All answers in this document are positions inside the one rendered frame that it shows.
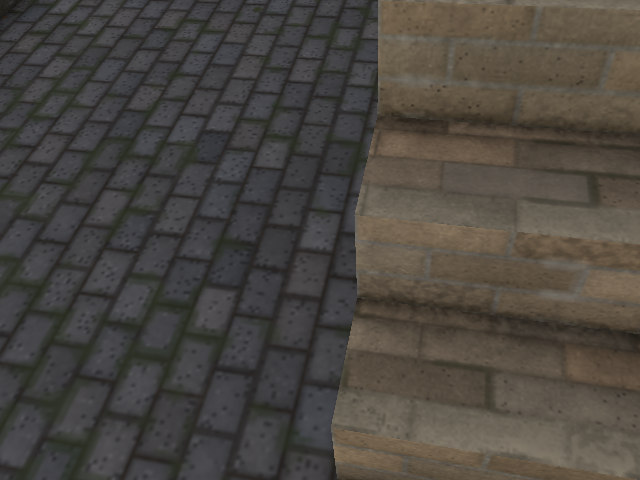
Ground stairs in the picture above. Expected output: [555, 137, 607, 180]
[331, 0, 640, 480]

